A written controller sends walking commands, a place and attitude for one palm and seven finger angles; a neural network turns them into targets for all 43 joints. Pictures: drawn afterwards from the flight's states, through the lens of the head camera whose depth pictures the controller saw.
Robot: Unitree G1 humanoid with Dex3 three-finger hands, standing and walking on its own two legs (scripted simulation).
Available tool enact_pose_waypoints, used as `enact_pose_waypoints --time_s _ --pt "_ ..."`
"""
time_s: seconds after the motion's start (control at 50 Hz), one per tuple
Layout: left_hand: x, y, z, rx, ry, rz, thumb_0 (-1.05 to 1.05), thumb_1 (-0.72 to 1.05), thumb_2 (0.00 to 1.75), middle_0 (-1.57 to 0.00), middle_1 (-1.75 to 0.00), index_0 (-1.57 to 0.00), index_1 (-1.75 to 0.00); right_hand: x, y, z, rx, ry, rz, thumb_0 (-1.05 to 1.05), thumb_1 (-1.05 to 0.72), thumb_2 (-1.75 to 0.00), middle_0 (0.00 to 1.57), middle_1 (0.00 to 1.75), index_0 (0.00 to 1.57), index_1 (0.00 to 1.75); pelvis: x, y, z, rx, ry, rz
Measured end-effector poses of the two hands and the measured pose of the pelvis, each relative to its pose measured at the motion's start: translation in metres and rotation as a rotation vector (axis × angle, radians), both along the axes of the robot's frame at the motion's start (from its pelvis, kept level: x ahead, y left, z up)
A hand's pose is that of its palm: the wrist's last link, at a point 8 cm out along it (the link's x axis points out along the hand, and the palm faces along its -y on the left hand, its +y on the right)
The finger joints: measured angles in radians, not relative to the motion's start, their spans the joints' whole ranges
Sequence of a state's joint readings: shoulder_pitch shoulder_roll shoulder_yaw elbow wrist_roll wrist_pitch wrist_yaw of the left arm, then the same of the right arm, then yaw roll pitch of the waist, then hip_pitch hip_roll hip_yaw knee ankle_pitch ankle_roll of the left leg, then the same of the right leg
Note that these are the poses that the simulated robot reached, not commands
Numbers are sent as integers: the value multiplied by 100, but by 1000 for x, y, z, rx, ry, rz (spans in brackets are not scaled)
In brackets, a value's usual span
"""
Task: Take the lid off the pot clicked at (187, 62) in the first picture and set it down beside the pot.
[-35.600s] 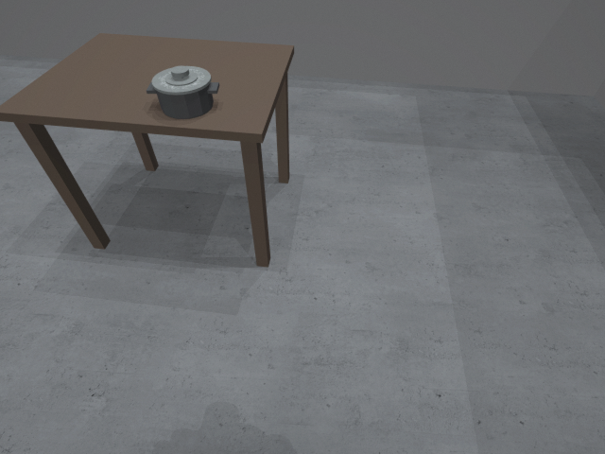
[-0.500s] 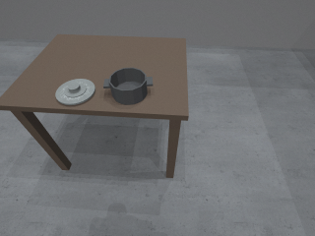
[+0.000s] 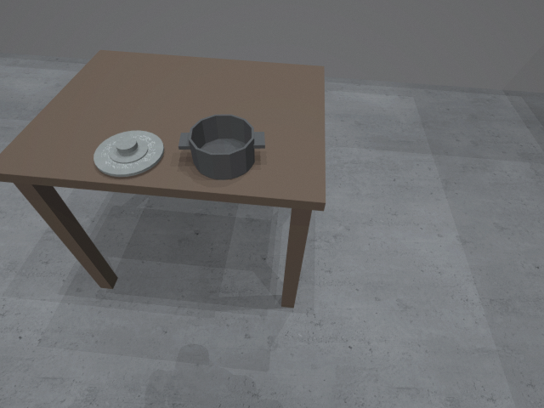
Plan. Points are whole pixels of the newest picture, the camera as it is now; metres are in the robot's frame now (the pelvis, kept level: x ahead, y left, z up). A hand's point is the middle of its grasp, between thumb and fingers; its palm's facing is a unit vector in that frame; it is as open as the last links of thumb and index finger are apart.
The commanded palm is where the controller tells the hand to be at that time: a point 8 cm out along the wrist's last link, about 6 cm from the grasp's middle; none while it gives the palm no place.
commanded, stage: let the arm hang, fingers relaxed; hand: left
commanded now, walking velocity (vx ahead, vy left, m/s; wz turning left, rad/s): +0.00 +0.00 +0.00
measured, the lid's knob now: (126, 144) +0.69 +0.40 -0.07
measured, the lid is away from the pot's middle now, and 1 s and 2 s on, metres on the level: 0.24 0.24 0.24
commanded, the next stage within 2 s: look to check the result in 1.02 s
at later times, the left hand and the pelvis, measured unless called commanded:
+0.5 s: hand out of the picture +0.00 +0.18 -0.18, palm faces +0.03 -0.98 -0.19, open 7.3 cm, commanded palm none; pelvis -0.01 +0.01 +0.00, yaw -1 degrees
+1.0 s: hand out of the picture -0.02 +0.18 -0.18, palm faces +0.03 -0.98 -0.18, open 7.3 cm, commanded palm none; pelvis -0.01 +0.01 +0.00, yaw -1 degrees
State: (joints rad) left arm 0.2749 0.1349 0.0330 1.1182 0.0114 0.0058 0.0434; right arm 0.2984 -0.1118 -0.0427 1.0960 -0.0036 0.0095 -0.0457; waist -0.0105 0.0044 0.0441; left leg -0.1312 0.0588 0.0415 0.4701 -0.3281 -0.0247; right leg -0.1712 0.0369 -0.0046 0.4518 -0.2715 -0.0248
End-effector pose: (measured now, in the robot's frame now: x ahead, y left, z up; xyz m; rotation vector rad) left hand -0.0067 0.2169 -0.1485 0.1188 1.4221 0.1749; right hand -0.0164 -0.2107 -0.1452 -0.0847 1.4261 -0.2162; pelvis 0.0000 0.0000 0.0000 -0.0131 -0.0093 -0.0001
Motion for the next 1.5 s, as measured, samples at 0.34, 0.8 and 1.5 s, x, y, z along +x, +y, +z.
enact_pose_waypoints --time_s 0.34,0.8,1.5 --pt "-1 13 1 7 -9 -17 1 93 90 -20 -30 -19 -30 -27 24 0 29 41 -28 1 -91 -90 20 30 20 30 -6 11 1 3 0 -7" --pt "-13 13 2 -2 10 -14 1 92 90 -20 -30 -19 -30 -27 27 -1 28 27 -26 1 -91 -90 20 30 20 30 -10 16 1 7 0 -11" --pt "-19 7 3 0 14 -15 1 92 90 -20 -30 -19 -30 -35 25 -2 37 39 -30 1 -91 -90 20 30 20 30 -15 12 2 8 0 -12"
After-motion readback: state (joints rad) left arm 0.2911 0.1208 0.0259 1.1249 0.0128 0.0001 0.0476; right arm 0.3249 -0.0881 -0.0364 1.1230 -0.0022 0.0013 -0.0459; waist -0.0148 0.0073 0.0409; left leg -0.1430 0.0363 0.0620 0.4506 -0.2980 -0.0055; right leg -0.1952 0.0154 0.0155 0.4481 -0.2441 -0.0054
